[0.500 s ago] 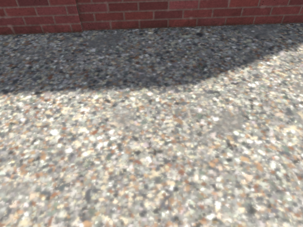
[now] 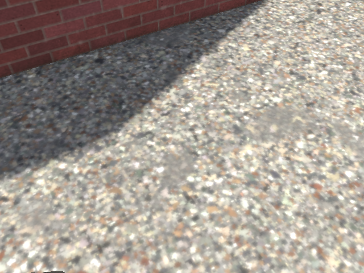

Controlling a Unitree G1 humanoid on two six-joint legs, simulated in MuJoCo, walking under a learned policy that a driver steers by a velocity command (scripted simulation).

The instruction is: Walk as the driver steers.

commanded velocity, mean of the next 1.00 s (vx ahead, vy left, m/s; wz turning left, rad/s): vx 0.50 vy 0.00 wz -0.60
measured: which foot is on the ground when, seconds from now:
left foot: down 0.00-0.18, up 0.20-0.62, down 0.64-1.00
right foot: up 0.00-0.16, down 0.18-0.64, up 0.66-1.00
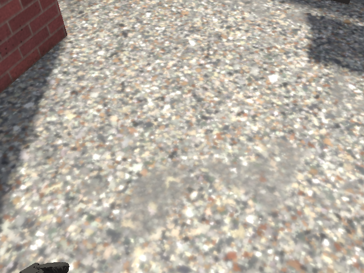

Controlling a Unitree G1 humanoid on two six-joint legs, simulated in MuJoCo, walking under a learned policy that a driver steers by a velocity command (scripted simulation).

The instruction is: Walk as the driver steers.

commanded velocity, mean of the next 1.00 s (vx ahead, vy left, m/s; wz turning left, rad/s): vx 0.50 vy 0.00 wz -0.38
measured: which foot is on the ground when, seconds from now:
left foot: down 0.00-0.16, up 0.18-0.60, down 0.62-1.00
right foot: up 0.00-0.14, down 0.16-0.64, up 0.66-1.00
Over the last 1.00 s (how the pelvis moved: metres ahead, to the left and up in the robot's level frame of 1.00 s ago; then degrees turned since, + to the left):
0.51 -0.15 0.00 -35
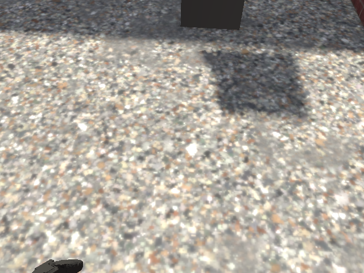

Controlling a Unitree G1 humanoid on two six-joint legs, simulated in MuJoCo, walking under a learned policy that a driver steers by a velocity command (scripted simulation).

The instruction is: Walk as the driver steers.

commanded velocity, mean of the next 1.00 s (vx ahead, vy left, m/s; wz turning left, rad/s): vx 0.44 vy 0.00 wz -0.01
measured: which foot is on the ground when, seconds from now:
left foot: down 0.00-0.16, up 0.18-0.64, down 0.66-1.00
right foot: up 0.00-0.14, down 0.16-0.66, up 0.68-1.00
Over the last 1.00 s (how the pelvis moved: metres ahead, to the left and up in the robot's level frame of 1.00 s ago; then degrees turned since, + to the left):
0.55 -0.11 0.00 -21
